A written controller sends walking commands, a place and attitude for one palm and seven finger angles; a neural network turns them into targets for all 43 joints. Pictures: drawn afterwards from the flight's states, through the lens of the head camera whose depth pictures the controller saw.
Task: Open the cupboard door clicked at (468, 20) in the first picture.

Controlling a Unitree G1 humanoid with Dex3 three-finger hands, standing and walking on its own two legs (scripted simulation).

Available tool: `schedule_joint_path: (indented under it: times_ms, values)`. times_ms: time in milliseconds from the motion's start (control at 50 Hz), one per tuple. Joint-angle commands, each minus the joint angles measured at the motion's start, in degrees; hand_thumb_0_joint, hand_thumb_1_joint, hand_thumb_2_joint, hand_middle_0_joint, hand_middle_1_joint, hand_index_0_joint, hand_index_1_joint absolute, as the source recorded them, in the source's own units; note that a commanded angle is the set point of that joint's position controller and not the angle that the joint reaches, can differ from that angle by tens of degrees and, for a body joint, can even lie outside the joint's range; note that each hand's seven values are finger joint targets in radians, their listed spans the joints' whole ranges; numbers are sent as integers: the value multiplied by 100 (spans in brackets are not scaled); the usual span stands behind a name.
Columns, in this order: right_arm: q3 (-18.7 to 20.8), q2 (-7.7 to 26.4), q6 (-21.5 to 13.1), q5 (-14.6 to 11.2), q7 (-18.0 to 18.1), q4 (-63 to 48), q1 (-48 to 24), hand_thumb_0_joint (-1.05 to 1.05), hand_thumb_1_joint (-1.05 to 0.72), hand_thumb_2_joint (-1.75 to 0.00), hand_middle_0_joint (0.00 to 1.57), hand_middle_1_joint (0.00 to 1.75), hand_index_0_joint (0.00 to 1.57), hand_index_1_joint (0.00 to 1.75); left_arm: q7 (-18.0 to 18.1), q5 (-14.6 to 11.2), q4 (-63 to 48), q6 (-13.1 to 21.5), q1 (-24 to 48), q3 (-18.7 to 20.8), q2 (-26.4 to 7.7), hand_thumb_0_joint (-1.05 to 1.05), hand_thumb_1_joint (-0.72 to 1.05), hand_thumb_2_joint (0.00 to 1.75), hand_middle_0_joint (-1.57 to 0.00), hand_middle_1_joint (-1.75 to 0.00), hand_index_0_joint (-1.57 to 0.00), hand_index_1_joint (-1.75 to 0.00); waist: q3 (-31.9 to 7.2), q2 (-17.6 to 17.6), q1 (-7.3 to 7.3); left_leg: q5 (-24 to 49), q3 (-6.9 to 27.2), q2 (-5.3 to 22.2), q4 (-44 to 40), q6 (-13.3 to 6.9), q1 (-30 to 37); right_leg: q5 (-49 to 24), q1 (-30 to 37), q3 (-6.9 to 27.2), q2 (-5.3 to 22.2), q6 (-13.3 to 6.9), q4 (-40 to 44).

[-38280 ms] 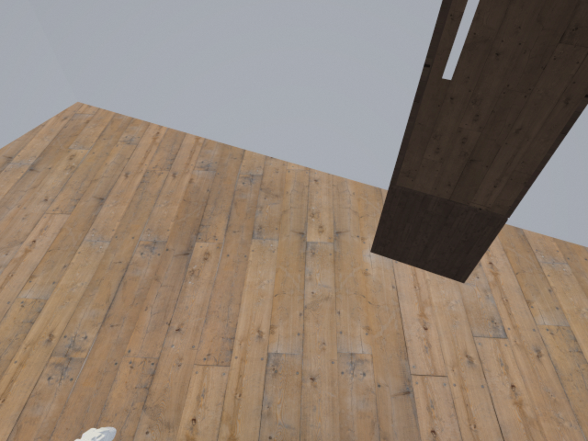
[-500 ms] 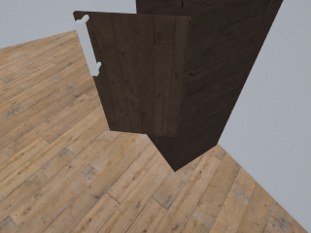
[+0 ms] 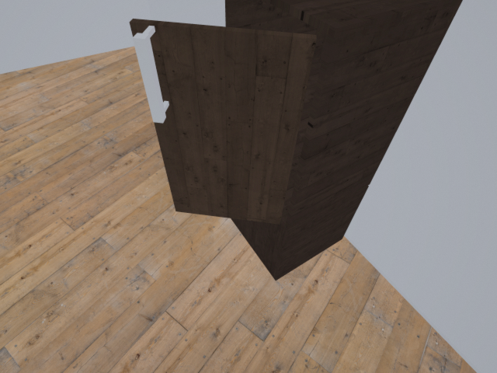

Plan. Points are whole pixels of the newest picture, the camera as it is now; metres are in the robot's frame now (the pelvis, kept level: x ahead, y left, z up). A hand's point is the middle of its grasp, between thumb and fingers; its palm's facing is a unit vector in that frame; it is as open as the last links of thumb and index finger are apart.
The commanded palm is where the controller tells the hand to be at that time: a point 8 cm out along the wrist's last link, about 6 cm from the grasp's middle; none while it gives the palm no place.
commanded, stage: shuffle to correct the standing spot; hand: left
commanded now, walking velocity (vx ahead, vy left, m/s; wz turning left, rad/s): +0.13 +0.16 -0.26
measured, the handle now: (155, 77) +0.61 +0.24 +0.16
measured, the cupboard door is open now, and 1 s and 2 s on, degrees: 50 50 50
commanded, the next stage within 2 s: come to a stop and stand still in 0.26 s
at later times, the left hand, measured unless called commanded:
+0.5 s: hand out of the picture +0.07 +0.21 -0.18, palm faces +0.00 -0.97 -0.25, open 7.4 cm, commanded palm none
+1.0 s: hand out of the picture +0.08 +0.22 -0.17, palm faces -0.01 -0.97 -0.26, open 7.4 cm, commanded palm none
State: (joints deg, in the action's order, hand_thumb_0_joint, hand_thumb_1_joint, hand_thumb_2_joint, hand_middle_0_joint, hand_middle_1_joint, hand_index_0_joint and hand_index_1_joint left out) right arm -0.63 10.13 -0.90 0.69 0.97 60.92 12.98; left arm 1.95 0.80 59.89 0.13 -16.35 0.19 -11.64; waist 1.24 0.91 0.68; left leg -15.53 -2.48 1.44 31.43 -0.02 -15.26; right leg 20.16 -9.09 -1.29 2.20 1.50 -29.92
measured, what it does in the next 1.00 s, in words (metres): steps on the spot: right foot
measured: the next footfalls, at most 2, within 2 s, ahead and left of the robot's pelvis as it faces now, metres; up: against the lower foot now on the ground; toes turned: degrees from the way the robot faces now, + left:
right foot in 0.48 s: +0.07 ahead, -0.08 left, +0.00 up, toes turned -6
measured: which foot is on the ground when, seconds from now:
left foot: down 0.00-1.00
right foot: down 0.00-0.30, up 0.32-0.46, down 0.48-1.00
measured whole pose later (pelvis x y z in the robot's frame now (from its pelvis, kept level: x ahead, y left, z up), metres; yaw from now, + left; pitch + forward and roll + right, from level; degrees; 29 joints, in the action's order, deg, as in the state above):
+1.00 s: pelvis +0.04 +0.03 +0.00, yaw -2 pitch -1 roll +0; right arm 0.9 11.2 -0.2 0.7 1.0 55.8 12.6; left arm 2.7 0.6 57.6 0.0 -14.5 -0.1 -9.6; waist 2.3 -2.4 -0.2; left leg -18.6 -6.1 2.0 33.1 -0.6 -13.9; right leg 18.8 -14.1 -4.9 1.6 -1.0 -33.5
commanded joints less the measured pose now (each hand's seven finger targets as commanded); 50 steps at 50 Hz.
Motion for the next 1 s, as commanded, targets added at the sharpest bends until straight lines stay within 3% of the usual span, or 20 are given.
schedule_joint_path:
  times_ms: [0,100,180,220,280,340,420,460,480,500,560,600,620,660,700,760,820,840,880,980]
  values:
    - [161,687,-46,21,16,-248,212,0,-90,-90,20,30,20,30,-12,54,-139,65,-421,133,-602,0,90,90,-20,-30,-20,-30,136,-67,11,341,323,360,-582,-233,113,-314,-365,403,333,-371,580]
    - [181,648,4,50,-45,-351,289,0,-90,-90,20,30,20,30,-49,79,-176,25,-488,216,-732,0,90,90,-20,-30,-20,-30,573,249,34,-551,62,142,-314,-176,-360,657,-569,847,520,-597,832]
    - [164,554,-63,49,-49,-422,377,0,-90,-90,20,30,20,30,-33,74,-120,55,-666,313,-843,0,90,90,-20,-30,-20,-30,387,624,56,-23,-200,-8,136,-136,-444,-402,-209,1057,886,-747,739]
    - [165,596,-89,38,-39,-392,512,0,-90,-90,20,30,20,30,-24,86,-136,36,-655,338,-783,0,90,90,-20,-30,-20,-30,327,317,5,397,-116,62,-57,-193,-144,-730,-300,753,759,-666,375]
    - [248,990,-114,62,41,-143,1273,0,-90,-90,20,30,20,30,-25,98,-253,27,-408,254,-339,0,90,90,-20,-30,-20,-30,48,-1334,-224,2171,1214,1076,-824,-878,1205,475,-1475,-494,-137,-318,-1399]
    - [197,814,-93,80,66,-168,1269,0,-90,-90,20,30,20,30,-22,50,-450,69,48,226,-177,0,90,90,-20,-30,-20,-30,197,-1041,-201,3350,1315,1437,-896,-1432,1110,1670,-1955,-309,79,-393,-2286]
    - [178,706,-126,18,113,-325,531,0,-90,-90,20,30,20,30,-31,45,-133,107,-678,182,-34,0,90,90,-20,-30,-20,-30,-101,-383,288,2730,545,923,-444,-849,161,-702,-68,-328,100,-268,46]
    - [141,371,-144,-61,102,-351,575,0,-90,-90,20,30,20,30,44,32,-6,210,-928,223,-556,0,90,90,-20,-30,-20,-30,-259,747,176,448,-21,277,51,-188,-579,-3405,696,1172,1468,-735,478]
    - [148,264,-100,-52,93,-303,628,0,-90,-90,20,30,20,30,34,4,-18,204,-844,219,-700,0,90,90,-20,-30,-20,-30,-229,686,81,-404,-70,60,184,-51,-428,-4310,492,1225,1827,-1079,467]
    - [145,129,-4,-30,103,-234,575,0,-90,-90,20,30,20,30,59,11,-23,199,-723,231,-669,0,90,90,-20,-30,-20,-30,-102,1266,83,-878,-143,78,496,-4,-473,-4854,423,1115,1761,-1180,489]
    - [165,107,35,-53,94,-176,516,0,-90,-90,20,30,20,30,135,65,-119,173,-478,204,-549,0,90,90,-20,-30,-20,-30,-72,1149,78,-1185,-47,159,689,27,-732,-5934,655,684,1610,-1222,259]
    - [188,52,44,-59,91,-93,626,0,-90,-90,20,30,20,30,152,48,-232,116,-263,252,-579,0,90,90,-20,-30,-20,-30,-220,718,-46,-271,-192,131,-286,71,-282,-5646,637,399,1332,-1022,-115]
    - [205,128,36,-38,103,-14,764,0,-90,-90,20,30,20,30,148,2,-305,74,-163,266,-604,0,90,90,-20,-30,-20,-30,-323,416,-107,1329,-151,235,-643,36,301,-4949,268,222,1108,-793,-310]
    - [283,445,33,26,115,-59,778,0,-90,-90,20,30,20,30,137,-1,-479,-2,-30,274,-456,0,90,90,-20,-30,-20,-30,-350,-530,-72,4066,209,884,-465,-289,922,-2722,-414,-214,488,-319,-546]
    - [287,524,4,13,151,-107,615,0,-90,-90,20,30,20,30,122,9,-528,-52,74,240,-269,0,90,90,-20,-30,-20,-30,-90,-879,-14,4950,617,1237,-736,-694,860,-573,-632,-290,177,-187,-726]
    - [291,602,-25,42,165,-256,377,0,-90,-90,20,30,20,30,69,13,-482,-104,12,227,-228,0,90,90,-20,-30,-20,-30,-103,-805,47,4175,694,1269,-858,-812,766,96,-607,-146,151,-200,-469]
    - [279,502,-33,13,146,-366,175,0,-90,-90,20,30,20,30,47,40,-348,-23,-253,211,-333,0,90,90,-20,-30,-20,-30,-299,-309,101,2519,301,777,-583,-402,478,-1778,-133,168,412,-268,288]
    - [337,827,-7,-89,82,-683,-79,0,-90,-90,20,30,20,30,244,33,-196,20,-388,162,-437,0,90,90,-20,-30,-20,-30,40,-701,20,2975,56,802,314,-119,403,-2757,-507,379,673,-305,338]
    - [250,451,32,6,1,-768,377,0,-90,-90,20,30,20,30,154,6,-577,119,86,152,-626,0,90,90,-20,-30,-20,-30,-463,-429,-230,860,150,521,-128,-91,297,-1613,-424,523,730,-629,207]
    - [203,564,30,14,8,-836,325,0,-90,-90,20,30,20,30,50,-15,-557,108,82,70,-493,0,90,90,-20,-30,-20,-30,-94,119,-168,761,246,531,-522,-224,258,-1188,-499,258,440,-454,303]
